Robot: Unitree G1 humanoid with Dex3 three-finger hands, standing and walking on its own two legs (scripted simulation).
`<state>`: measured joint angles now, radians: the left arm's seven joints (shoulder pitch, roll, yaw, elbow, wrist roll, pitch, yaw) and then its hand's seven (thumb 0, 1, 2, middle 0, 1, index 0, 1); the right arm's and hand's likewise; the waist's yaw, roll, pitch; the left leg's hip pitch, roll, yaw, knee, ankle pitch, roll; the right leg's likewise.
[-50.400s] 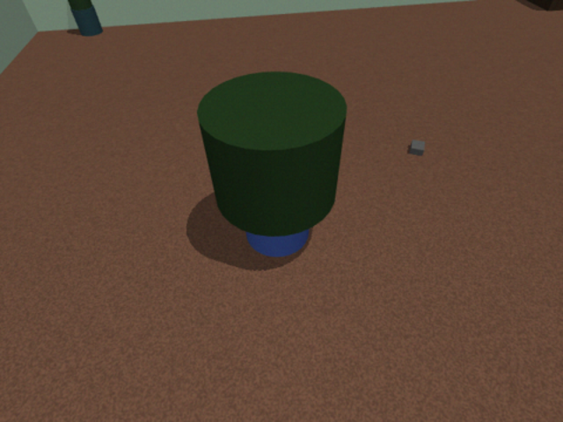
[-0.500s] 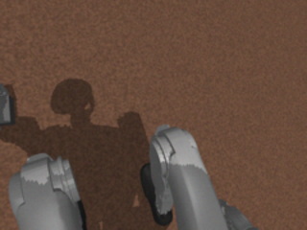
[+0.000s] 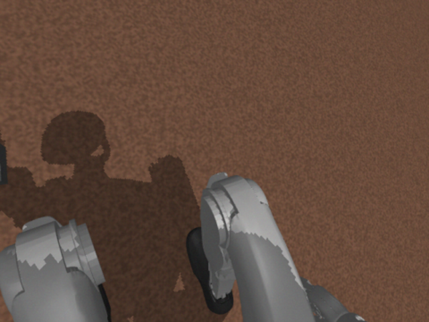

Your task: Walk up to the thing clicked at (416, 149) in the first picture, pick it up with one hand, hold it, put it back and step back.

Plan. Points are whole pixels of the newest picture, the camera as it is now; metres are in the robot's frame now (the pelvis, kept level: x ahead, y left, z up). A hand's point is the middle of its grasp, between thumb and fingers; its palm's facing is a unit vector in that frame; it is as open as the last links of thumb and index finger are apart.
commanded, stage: rest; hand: left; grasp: from above
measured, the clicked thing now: out of the picture +0.42 +0.32 -0.27
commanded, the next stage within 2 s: open in 0.26 s
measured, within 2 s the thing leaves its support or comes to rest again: neither
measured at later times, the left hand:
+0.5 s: hand out of the picture +0.41 +0.32 -0.24, palm faces -0.46 -0.11 -0.88, open 9.8 cm
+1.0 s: hand out of the picture +0.41 +0.32 -0.24, palm faces -0.46 -0.11 -0.88, open 13.3 cm
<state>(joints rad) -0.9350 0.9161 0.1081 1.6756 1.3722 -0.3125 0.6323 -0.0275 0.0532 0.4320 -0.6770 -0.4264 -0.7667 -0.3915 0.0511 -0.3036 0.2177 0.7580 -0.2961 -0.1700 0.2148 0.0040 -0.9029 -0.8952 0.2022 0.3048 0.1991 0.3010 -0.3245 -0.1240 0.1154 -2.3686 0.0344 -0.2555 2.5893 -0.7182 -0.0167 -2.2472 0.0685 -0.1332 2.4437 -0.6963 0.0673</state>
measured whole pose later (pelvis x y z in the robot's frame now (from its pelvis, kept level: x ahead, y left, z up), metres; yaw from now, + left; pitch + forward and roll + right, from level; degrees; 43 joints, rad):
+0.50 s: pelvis +0.00 +0.00 +0.00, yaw -1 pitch +26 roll -13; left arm -0.95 0.94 0.10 1.72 1.34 -0.29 0.67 -0.02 0.06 0.45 -0.65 -0.45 -0.72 -0.42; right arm 0.03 -0.33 0.26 0.72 -0.29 -0.23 0.25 0.00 -0.91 -0.90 0.20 0.30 0.20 0.30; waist -0.34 -0.14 0.14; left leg -2.35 0.04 -0.27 2.59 -0.72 -0.01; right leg -2.23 0.07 -0.15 2.43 -0.69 0.07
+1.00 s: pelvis -0.01 +0.00 +0.00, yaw -1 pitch +25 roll -13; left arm -0.95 0.97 0.09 1.71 1.32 -0.30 0.64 0.00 -0.36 0.87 -0.22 -0.83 -0.22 -0.83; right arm 0.04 -0.33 0.28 0.71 -0.30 -0.23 0.25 0.00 -0.90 -0.90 0.20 0.31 0.20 0.30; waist -0.34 -0.14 0.16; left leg -2.35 0.04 -0.28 2.59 -0.71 -0.01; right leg -2.22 0.08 -0.15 2.42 -0.68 0.08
